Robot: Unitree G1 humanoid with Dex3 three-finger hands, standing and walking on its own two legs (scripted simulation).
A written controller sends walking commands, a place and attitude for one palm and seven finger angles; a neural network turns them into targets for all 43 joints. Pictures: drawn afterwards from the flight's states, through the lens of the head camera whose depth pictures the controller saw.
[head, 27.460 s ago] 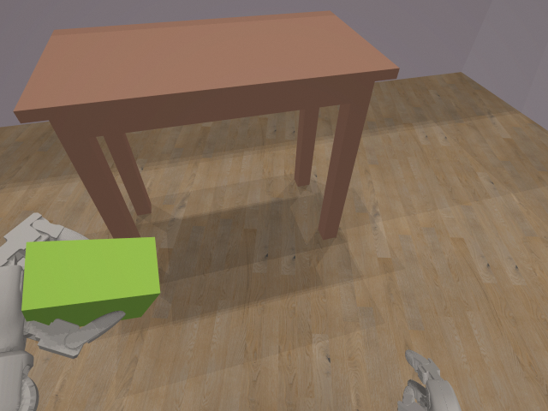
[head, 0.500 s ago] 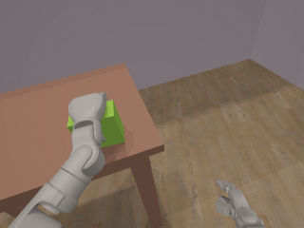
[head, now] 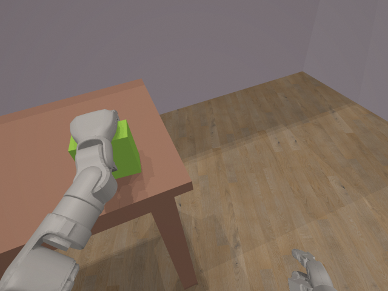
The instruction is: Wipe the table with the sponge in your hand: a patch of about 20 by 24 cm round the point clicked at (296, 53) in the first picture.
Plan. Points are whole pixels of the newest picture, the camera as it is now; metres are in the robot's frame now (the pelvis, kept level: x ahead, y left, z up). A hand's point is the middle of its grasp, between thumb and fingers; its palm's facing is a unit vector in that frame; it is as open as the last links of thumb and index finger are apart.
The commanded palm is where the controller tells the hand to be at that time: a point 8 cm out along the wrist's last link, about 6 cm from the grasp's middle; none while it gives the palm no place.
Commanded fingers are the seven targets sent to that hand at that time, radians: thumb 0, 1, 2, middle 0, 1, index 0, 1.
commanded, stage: wipe forward along the third lane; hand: left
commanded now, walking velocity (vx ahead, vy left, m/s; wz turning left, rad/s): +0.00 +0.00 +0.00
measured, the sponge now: (111, 158) +0.37 +0.24 +0.10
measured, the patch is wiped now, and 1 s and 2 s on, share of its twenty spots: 0.80 0.85 0.85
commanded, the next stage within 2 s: wipe back along the third lane in 1.12 s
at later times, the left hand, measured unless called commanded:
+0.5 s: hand (100, 132) +0.41 +0.26 +0.14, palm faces -0.04 +0.01 -1.00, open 10.2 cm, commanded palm +0.40 +0.28 +0.17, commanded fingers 0.00 0.10 1.30 -1.20 -1.60 -1.20 -1.60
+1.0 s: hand (96, 119) +0.46 +0.29 +0.14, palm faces -0.07 +0.04 -1.00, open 10.2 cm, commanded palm +0.45 +0.30 +0.16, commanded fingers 0.00 0.10 1.30 -1.20 -1.60 -1.20 -1.60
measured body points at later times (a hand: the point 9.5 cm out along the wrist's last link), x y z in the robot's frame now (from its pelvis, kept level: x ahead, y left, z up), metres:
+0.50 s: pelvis -0.01 +0.00 +0.00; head -0.01 -0.04 +0.45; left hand +0.41 +0.26 +0.19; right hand +0.12 -0.27 -0.13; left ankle -0.03 +0.12 -0.74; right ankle -0.02 -0.07 -0.74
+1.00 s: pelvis +0.00 +0.02 +0.00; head +0.02 +0.01 +0.45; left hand +0.46 +0.29 +0.20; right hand +0.07 -0.24 -0.14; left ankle -0.03 +0.12 -0.74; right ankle -0.02 -0.06 -0.74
